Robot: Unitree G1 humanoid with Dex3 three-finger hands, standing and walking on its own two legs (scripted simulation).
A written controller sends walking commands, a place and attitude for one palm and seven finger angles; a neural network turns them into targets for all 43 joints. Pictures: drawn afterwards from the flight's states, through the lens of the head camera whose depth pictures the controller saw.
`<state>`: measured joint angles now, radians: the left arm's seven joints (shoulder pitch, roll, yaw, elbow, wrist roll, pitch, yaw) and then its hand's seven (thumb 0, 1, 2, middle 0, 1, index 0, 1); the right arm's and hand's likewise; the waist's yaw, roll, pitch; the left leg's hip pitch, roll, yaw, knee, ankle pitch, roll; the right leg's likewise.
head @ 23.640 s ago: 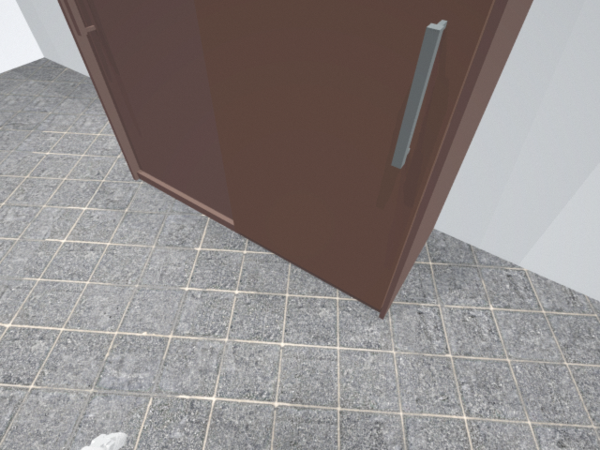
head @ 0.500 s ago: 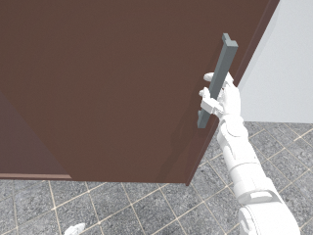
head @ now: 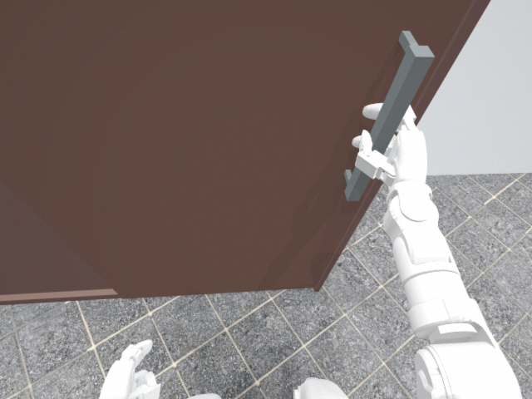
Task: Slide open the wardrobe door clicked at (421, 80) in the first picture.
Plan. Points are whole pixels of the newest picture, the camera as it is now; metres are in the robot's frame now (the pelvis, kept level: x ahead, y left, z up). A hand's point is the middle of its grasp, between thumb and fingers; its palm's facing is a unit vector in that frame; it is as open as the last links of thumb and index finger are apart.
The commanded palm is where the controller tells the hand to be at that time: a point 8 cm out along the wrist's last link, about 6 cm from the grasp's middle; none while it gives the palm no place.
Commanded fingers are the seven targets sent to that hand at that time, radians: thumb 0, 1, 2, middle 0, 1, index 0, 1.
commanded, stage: step sideways, sliding the door along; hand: right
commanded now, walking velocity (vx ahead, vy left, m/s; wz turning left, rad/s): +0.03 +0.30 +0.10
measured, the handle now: (374, 131) +0.48 -0.15 +0.12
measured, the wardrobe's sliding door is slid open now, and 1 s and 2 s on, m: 0.00 0.08 0.28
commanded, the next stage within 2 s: none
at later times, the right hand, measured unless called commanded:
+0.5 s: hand (355, 151) +0.44 -0.12 +0.12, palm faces +0.40 +0.91 -0.12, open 6.5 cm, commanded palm +0.40 -0.08 +0.13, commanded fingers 0.00 -0.90 -0.90 0.45 1.40 0.45 1.40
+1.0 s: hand (305, 149) +0.43 -0.04 +0.12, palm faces +0.45 +0.89 -0.03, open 6.5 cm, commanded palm +0.39 +0.01 +0.13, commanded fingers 0.00 -0.90 -0.90 0.45 1.40 0.45 1.40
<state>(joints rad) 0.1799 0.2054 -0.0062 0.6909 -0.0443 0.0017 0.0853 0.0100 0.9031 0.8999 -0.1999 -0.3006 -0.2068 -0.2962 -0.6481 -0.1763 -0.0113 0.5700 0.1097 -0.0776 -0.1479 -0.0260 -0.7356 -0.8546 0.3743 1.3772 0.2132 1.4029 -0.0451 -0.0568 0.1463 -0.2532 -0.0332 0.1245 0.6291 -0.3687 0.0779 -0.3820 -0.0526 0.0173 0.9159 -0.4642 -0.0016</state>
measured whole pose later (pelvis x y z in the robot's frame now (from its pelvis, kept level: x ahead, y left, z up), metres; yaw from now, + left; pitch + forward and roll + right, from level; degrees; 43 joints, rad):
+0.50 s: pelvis +0.06 +0.12 -0.01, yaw -4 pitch -4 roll +3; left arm 0.08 0.19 0.00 0.60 -0.05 -0.09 0.02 0.01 0.90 0.90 -0.20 -0.30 -0.21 -0.30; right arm -0.49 -0.23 -0.15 0.25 0.11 -0.05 -0.18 -0.03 -0.68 -0.86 0.42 1.40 0.18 1.40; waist -0.10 -0.11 0.30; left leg -0.29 0.06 0.11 0.64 -0.25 -0.03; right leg -0.25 -0.22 0.06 0.82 -0.44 0.08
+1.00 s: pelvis +0.12 +0.15 +0.01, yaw -3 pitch -1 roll +0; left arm 0.07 0.20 0.00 0.57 -0.04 -0.16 0.01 0.01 0.90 0.90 -0.20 -0.30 -0.21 -0.30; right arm -0.09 -0.05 -0.05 -0.18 0.08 -0.07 -0.26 0.00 -0.71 -0.85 0.34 1.39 0.17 1.40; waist -0.13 -0.08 0.26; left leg -0.25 0.05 0.09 0.60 -0.32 0.01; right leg -0.30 -0.08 -0.04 0.85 -0.48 0.02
